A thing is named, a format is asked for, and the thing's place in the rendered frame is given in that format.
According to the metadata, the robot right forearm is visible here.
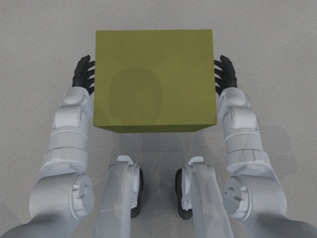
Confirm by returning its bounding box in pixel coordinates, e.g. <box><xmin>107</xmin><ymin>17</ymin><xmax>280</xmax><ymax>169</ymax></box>
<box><xmin>217</xmin><ymin>87</ymin><xmax>281</xmax><ymax>186</ymax></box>

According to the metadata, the left robot upper arm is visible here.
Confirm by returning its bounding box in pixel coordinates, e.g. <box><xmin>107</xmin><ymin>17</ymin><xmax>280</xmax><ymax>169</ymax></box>
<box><xmin>0</xmin><ymin>172</ymin><xmax>95</xmax><ymax>238</ymax></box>

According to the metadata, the carton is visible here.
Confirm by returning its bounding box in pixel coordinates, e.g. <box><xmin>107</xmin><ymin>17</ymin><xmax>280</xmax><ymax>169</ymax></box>
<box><xmin>93</xmin><ymin>29</ymin><xmax>217</xmax><ymax>133</ymax></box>

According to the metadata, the right robot upper arm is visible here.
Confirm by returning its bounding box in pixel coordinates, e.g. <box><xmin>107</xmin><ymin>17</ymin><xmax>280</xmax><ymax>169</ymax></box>
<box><xmin>222</xmin><ymin>174</ymin><xmax>317</xmax><ymax>238</ymax></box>

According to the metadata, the robot right hand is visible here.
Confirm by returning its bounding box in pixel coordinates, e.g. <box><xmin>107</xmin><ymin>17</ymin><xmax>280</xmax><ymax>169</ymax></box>
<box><xmin>214</xmin><ymin>55</ymin><xmax>237</xmax><ymax>96</ymax></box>

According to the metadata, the robot foot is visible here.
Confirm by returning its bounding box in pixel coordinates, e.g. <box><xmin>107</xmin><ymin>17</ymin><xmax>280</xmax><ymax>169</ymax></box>
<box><xmin>175</xmin><ymin>169</ymin><xmax>193</xmax><ymax>220</ymax></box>
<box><xmin>131</xmin><ymin>169</ymin><xmax>143</xmax><ymax>218</ymax></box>

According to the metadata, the robot left forearm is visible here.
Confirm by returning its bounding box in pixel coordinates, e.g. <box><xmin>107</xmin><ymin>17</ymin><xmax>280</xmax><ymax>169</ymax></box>
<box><xmin>29</xmin><ymin>86</ymin><xmax>92</xmax><ymax>216</ymax></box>

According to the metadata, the robot left hand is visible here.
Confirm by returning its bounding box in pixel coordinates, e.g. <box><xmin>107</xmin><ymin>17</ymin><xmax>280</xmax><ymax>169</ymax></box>
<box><xmin>72</xmin><ymin>55</ymin><xmax>95</xmax><ymax>95</ymax></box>

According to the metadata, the robot left foot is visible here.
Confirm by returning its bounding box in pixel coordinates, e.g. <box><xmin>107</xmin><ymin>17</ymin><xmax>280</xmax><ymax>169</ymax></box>
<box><xmin>131</xmin><ymin>169</ymin><xmax>143</xmax><ymax>218</ymax></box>

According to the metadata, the robot right foot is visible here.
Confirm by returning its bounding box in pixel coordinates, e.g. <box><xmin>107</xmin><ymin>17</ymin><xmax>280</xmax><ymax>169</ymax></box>
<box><xmin>175</xmin><ymin>169</ymin><xmax>193</xmax><ymax>220</ymax></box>

